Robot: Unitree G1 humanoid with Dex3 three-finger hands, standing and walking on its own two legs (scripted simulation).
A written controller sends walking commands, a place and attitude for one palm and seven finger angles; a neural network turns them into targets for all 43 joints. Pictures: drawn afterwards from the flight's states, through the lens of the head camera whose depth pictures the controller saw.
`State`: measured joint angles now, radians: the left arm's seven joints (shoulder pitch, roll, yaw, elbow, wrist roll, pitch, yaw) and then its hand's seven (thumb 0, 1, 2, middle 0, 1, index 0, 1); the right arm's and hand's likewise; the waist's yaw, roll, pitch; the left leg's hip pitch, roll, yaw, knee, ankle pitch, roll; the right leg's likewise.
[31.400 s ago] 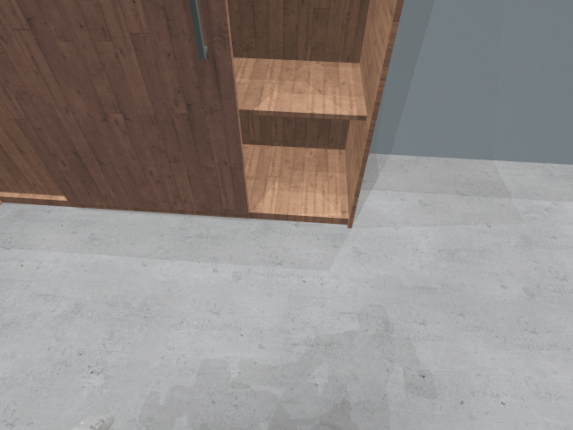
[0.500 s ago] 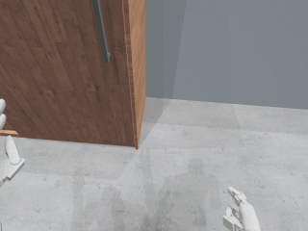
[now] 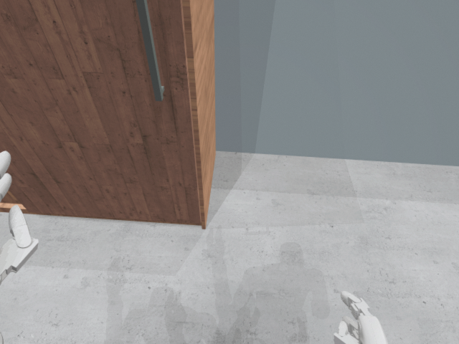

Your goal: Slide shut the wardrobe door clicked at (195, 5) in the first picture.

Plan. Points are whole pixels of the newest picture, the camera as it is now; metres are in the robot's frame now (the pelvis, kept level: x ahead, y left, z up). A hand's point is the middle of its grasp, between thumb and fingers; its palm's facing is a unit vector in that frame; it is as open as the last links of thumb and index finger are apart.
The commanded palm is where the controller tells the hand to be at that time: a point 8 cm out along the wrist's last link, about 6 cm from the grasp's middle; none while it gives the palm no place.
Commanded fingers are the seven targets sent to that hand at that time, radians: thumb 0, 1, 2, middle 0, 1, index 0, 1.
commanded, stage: let the arm hang, fingers relaxed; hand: left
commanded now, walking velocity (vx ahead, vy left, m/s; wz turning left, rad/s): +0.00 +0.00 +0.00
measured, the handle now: (151, 44) +0.74 +0.25 +0.17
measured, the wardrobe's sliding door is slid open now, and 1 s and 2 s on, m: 0.00 0.00 0.00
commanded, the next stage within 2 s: look to check the result in 1.10 s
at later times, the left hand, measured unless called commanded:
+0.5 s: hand out of the picture -0.02 +0.20 -0.17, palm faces -0.05 -0.97 -0.24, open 7.1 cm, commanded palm none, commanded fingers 0.00 0.90 0.90 -0.20 -0.30 -0.20 -0.30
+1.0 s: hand out of the picture +0.12 +0.21 -0.15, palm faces -0.06 -0.95 -0.31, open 7.4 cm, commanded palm none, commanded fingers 0.00 0.90 0.90 -0.20 -0.30 -0.20 -0.30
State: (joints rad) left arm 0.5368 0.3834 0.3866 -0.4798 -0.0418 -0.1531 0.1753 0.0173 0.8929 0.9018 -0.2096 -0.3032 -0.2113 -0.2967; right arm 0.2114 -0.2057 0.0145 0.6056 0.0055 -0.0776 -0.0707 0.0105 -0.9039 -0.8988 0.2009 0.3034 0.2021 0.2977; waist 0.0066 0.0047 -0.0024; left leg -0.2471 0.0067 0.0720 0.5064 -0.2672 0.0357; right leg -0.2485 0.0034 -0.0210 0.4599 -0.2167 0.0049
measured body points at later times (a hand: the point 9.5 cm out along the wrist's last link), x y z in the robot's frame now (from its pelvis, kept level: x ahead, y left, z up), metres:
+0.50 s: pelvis -0.01 -0.01 +0.00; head +0.04 +0.00 +0.45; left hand -0.01 +0.25 -0.16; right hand -0.03 -0.28 -0.14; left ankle +0.00 +0.09 -0.74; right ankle +0.02 -0.12 -0.74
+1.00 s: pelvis +0.02 -0.01 +0.01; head +0.04 -0.02 +0.46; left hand +0.13 +0.26 -0.13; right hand +0.09 -0.28 -0.14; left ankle +0.00 +0.09 -0.74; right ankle +0.02 -0.12 -0.74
